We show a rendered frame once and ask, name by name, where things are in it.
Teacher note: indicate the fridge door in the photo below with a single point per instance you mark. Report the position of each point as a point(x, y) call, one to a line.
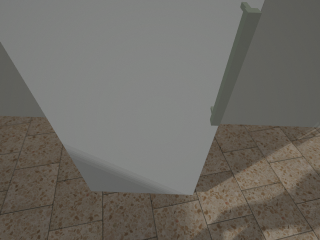
point(127, 85)

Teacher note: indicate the handle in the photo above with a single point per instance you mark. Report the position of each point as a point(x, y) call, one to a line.
point(245, 32)

